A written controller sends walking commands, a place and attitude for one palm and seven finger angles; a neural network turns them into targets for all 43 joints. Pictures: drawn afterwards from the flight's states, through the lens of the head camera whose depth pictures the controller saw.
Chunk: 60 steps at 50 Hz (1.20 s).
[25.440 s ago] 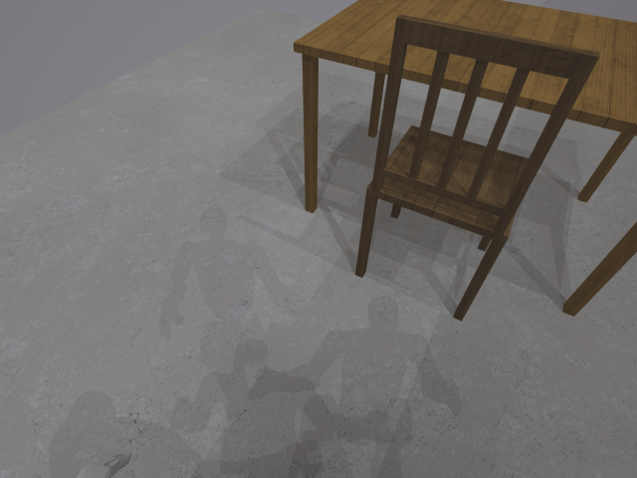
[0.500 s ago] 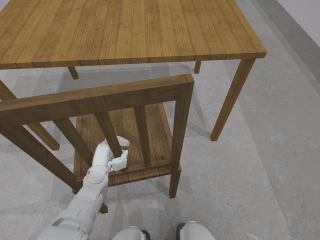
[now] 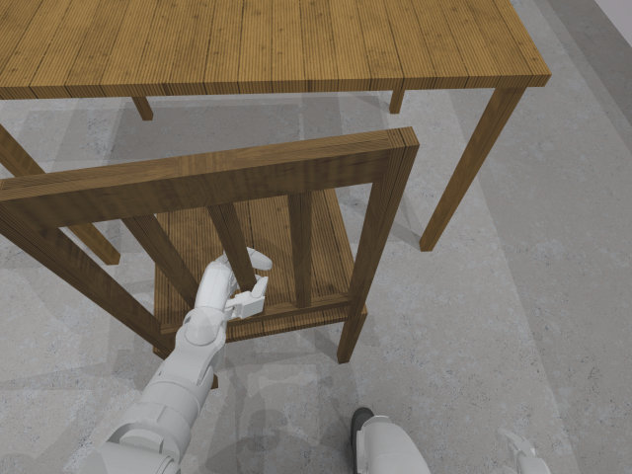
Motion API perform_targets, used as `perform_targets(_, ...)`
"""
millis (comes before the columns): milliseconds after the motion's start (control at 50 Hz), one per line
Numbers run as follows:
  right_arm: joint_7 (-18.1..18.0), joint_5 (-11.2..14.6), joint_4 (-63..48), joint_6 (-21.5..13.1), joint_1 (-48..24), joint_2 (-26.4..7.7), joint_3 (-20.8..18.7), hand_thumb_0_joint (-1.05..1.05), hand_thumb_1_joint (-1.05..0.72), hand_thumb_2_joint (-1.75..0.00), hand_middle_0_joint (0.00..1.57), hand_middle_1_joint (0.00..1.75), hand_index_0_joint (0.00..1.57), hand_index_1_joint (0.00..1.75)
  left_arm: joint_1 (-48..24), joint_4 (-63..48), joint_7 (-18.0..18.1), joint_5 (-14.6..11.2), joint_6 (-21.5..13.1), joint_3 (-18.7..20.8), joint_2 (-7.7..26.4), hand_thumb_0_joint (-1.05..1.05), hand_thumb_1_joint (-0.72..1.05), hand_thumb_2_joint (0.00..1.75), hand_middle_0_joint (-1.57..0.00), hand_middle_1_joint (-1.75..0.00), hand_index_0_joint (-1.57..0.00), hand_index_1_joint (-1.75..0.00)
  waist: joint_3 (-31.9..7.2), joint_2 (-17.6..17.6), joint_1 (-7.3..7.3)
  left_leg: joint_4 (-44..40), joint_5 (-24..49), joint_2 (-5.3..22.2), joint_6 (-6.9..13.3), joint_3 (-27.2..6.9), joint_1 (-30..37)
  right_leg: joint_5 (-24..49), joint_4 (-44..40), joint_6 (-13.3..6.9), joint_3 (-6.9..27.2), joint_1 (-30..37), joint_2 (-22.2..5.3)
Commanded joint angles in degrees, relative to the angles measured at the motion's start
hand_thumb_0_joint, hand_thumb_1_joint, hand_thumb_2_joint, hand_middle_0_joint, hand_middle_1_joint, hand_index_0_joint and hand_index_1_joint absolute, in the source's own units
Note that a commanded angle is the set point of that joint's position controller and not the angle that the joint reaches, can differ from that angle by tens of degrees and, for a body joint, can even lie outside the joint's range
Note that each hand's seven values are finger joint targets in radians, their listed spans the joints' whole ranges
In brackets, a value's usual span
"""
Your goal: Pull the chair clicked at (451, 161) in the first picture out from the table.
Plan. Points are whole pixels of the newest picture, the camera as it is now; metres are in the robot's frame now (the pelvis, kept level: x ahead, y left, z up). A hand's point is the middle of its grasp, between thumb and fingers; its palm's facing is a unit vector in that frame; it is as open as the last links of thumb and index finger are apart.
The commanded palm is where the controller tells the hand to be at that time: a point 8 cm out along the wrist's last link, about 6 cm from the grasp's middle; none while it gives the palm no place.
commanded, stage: step backward, pulling the chair out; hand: left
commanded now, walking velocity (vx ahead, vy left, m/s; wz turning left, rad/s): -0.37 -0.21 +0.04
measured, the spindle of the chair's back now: (243, 270) +0.38 +0.09 -0.04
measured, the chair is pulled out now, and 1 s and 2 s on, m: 0.18 0.25 0.41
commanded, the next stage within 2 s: none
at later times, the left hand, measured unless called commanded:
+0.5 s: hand (255, 312) +0.33 +0.08 -0.06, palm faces -0.07 -0.98 -0.18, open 5.3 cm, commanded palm +0.30 +0.13 -0.06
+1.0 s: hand (248, 346) +0.28 +0.08 -0.06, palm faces -0.08 -0.98 -0.18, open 5.4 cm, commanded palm +0.27 +0.14 -0.06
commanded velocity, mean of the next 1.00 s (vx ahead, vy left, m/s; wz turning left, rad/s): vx -0.38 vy -0.05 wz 0.03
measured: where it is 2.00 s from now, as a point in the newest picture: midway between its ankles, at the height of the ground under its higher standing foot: outside the picture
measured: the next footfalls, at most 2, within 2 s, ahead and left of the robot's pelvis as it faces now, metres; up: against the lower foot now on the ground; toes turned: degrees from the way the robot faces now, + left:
right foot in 0.58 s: +0.02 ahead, -0.14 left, +0.00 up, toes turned -5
right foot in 1.46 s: -0.08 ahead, -0.14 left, +0.00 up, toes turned -4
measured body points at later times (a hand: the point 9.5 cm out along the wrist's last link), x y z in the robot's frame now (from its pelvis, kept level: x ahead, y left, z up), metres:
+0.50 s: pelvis -0.03 -0.01 -0.01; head +0.05 -0.02 +0.43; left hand +0.33 +0.13 -0.05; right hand +0.05 -0.30 -0.13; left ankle -0.07 +0.13 -0.73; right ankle +0.13 -0.14 -0.73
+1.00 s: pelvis -0.06 -0.02 +0.00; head +0.02 -0.03 +0.44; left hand +0.28 +0.14 -0.05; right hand +0.05 -0.25 -0.13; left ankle -0.05 +0.13 -0.73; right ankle -0.02 -0.13 -0.73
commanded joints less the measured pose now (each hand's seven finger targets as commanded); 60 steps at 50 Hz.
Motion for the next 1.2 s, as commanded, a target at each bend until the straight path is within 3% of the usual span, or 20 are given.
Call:
perform_targets(0,0.5,-0.4,-6.1,-0.6,3.0,-7.0,-2.8,0.00,-0.90,-0.90,0.20,0.30,0.20,0.30,-12.8,-14.6,-0.7,1.2,-5.0,0.4,2.8,0.00,0.90,0.90,-0.50,-1.45,-0.50,-1.45,-27.9,8.9,1.95,2.1,52.2,12.0,0.7,-4.6,3.0,16.2,4.4,-3.5,0.9,23.6,-0.8)
perform_targets(100,-0.5,-0.3,-3.3,0.0,4.3,-6.8,-2.5,0.00,-0.90,-0.90,0.20,0.30,0.20,0.30,-13.2,-9.0,-0.7,1.1,-4.5,1.5,5.1,0.00,0.90,0.90,-0.50,-1.45,-0.50,-1.45,-26.0,-0.7,0.65,1.1,14.6,6.2,-0.7,-2.5,-4.3,23.4,0.5,-5.2,5.7,23.0,-7.1)
perform_targets(200,-0.9,-0.8,-3.9,0.6,1.7,-6.5,-1.7,0.00,-0.90,-0.90,0.20,0.30,0.20,0.30,-12.5,-9.3,-0.2,1.1,-4.8,2.4,5.6,0.00,0.90,0.90,-0.50,-1.45,-0.50,-1.45,-22.9,10.7,2.73,-5.4,19.8,10.1,2.3,-4.7,-11.0,7.6,6.8,-1.3,2.2,24.2,-1.8)
perform_targets(300,-0.7,0.7,-2.7,0.3,4.4,-5.7,-2.0,0.00,-0.90,-0.90,0.20,0.30,0.20,0.30,-12.8,-6.8,0.4,0.7,-4.4,5.2,9.4,0.00,0.90,0.90,-0.50,-1.45,-0.50,-1.45,-28.3,-11.9,3.13,11.9,-9.4,-0.5,0.3,-0.8,-8.7,2.4,-11.5,-6.3,13.9,24.7,-13.5)
perform_targets(420,-0.8,0.8,-3.3,0.2,3.4,-6.6,-0.7,0.00,-0.90,-0.90,0.20,0.30,0.20,0.30,-10.0,-7.6,0.3,0.4,-3.2,3.4,6.5,0.00,0.90,0.90,-0.50,-1.45,-0.50,-1.45,-29.4,-7.7,2.32,-3.4,-1.4,1.5,1.1,-0.8,-3.5,-1.3,-9.1,-3.1,6.0,24.5,-10.0)
perform_targets(500,-0.9,-0.7,-7.6,1.3,-2.3,-7.5,-1.1,0.00,-0.90,-0.90,0.20,0.30,0.20,0.30,-9.6,-16.8,0.1,0.3,-3.4,1.4,4.6,0.00,0.90,0.90,-0.50,-1.45,-0.50,-1.45,-20.8,21.7,4.21,-14.8,15.8,14.4,6.8,-10.2,-16.3,-10.2,14.1,-0.3,0.0,24.4,0.6)
perform_targets(540,-0.8,-0.4,-6.5,1.4,-0.7,-7.2,-1.7,0.00,-0.90,-0.90,0.20,0.30,0.20,0.30,-11.2,-16.8,0.4,-0.1,-3.0,2.7,5.9,0.00,0.90,0.90,-0.50,-1.45,-0.50,-1.45,-18.9,14.5,4.23,-9.0,28.9,15.3,6.7,-9.6,-12.5,-7.4,11.8,-0.9,0.7,23.4,1.4)
perform_targets(580,-0.2,0.0,-4.8,0.7,3.7,-6.9,-2.8,0.00,-0.90,-0.90,0.20,0.30,0.20,0.30,-14.7,-13.6,0.5,0.4,-3.7,1.2,4.1,0.00,0.90,0.90,-0.50,-1.45,-0.50,-1.45,-24.3,2.0,2.49,3.1,37.5,11.0,2.0,-6.1,-2.0,18.3,-1.4,-3.5,4.6,25.9,-3.4)
perform_targets(620,-0.7,0.0,-2.4,0.3,5.7,-7.1,-2.9,0.00,-0.90,-0.90,0.20,0.30,0.20,0.30,-17.6,-9.0,0.8,0.6,-4.6,2.4,6.3,0.00,0.90,0.90,-0.50,-1.45,-0.50,-1.45,-29.7,-6.8,1.24,11.6,11.4,3.8,-1.2,-1.8,-5.4,46.1,-2.7,-9.0,12.2,34.8,-11.7)
perform_targets(640,-1.0,0.2,-2.2,-0.1,5.1,-6.8,-2.3,0.00,-0.90,-0.90,0.20,0.30,0.20,0.30,-16.0,-5.8,0.5,0.5,-3.9,2.3,6.8,0.00,0.90,0.90,-0.50,-1.45,-0.50,-1.45,-27.5,-6.7,2.28,11.7,-1.7,2.8,-1.1,-4.2,-8.6,45.2,-4.5,-10.2,12.8,32.1,-15.4)
perform_targets(680,-1.1,0.5,-2.3,0.3,2.8,-6.5,-1.6,0.00,-0.90,-0.90,0.20,0.30,0.20,0.30,-16.0,-4.5,0.5,0.4,-3.1,3.1,7.6,0.00,0.90,0.90,-0.50,-1.45,-0.50,-1.45,-27.1,-5.7,3.38,10.2,-4.8,3.1,-0.3,-5.3,-8.5,33.6,-4.9,-8.6,11.2,28.6,-15.4)
perform_targets(720,-1.5,0.3,-2.0,0.5,2.3,-6.5,-0.8,0.00,-0.90,-0.90,0.20,0.30,0.20,0.30,-15.4,-4.9,0.5,0.8,-3.2,2.5,7.1,0.00,0.90,0.90,-0.50,-1.45,-0.50,-1.45,-28.5,-4.2,2.86,1.4,1.8,3.6,0.0,-4.1,-5.8,28.6,-3.6,-6.1,8.2,29.1,-13.0)
perform_targets(780,-2.1,0.0,-4.5,1.4,0.5,-8.5,-1.6,0.00,-0.90,-0.90,0.20,0.30,0.20,0.30,-14.2,-10.1,0.6,-0.5,-3.4,0.4,4.8,0.00,0.90,0.90,-0.50,-1.45,-0.50,-1.45,-29.9,6.0,2.80,-7.5,37.2,11.3,3.4,-8.5,1.7,17.4,3.5,-0.3,1.8,24.6,-2.7)
perform_targets(820,-1.1,-0.7,-6.2,1.9,-1.5,-6.8,-1.2,0.00,-0.90,-0.90,0.20,0.30,0.20,0.30,-15.3,-13.1,-0.1,0.0,-4.4,0.0,3.7,0.00,0.90,0.90,-0.50,-1.45,-0.50,-1.45,-27.5,12.7,3.11,-8.2,36.5,13.8,4.8,-8.2,-2.9,3.8,7.4,-0.3,0.8,24.2,-0.7)
perform_targets(880,-0.4,-1.2,-6.6,1.7,-2.4,-6.4,-1.2,0.00,-0.90,-0.90,0.20,0.30,0.20,0.30,-11.8,-13.4,-0.1,0.2,-4.3,0.7,3.6,0.00,0.90,0.90,-0.50,-1.45,-0.50,-1.45,-22.7,14.1,4.01,-9.7,34.1,16.9,6.7,-9.9,-6.6,-15.2,10.4,-0.8,0.1,21.0,1.4)
perform_targets(920,-0.1,-1.3,-5.8,0.9,-1.1,-6.2,-1.6,0.00,-0.90,-0.90,0.20,0.30,0.20,0.30,-12.7,-13.7,0.2,0.5,-4.9,1.1,4.0,0.00,0.90,0.90,-0.50,-1.45,-0.50,-1.45,-22.4,11.4,3.53,-5.4,38.1,16.8,6.5,-9.3,-3.5,-8.9,5.8,-1.4,0.9,20.7,0.9)
perform_targets(980,-0.3,-1.0,-3.6,0.4,2.6,-6.2,-2.2,0.00,-0.90,-0.90,0.20,0.30,0.20,0.30,-15.9,-12.1,0.8,1.6,-6.5,1.8,6.7,0.00,0.90,0.90,-0.50,-1.45,-0.50,-1.45,-27.7,5.2,1.28,1.3,40.3,11.5,2.1,-4.3,2.1,22.3,-2.1,-2.6,4.7,25.6,-3.6)
perform_targets(1040,-1.5,0.0,-3.1,0.1,1.1,-6.2,-2.4,0.00,-0.90,-0.90,0.20,0.30,0.20,0.30,-12.6,-7.6,1.4,0.8,-6.4,5.8,11.5,0.00,0.90,0.90,-0.50,-1.45,-0.50,-1.45,-31.4,-5.5,2.74,12.9,1.1,2.6,-0.9,-2.0,-5.5,39.3,-5.2,-8.5,13.1,30.5,-14.4)
perform_targets(1100,-1.1,-0.1,-3.2,-0.2,-1.5,-5.4,-1.0,0.00,-0.90,-0.90,0.20,0.30,0.20,0.30,-13.8,-6.9,1.2,1.5,-5.2,5.6,10.7,0.00,0.90,0.90,-0.50,-1.45,-0.50,-1.45,-28.5,-5.6,4.14,17.1,-6.7,1.6,-0.1,-6.4,-10.8,31.2,-6.3,-8.8,11.8,29.0,-17.2)
perform_targets(1180,-1.8,0.3,-3.6,0.5,-0.9,-6.2,-0.2,0.00,-0.90,-0.90,0.20,0.30,0.20,0.30,-9.6,-8.1,1.1,0.4,-3.4,4.5,8.7,0.00,0.90,0.90,-0.50,-1.45,-0.50,-1.45,-29.8,-5.6,3.63,1.3,2.6,2.2,-0.2,-4.3,-7.3,30.6,-2.9,-5.9,6.7,32.8,-12.8)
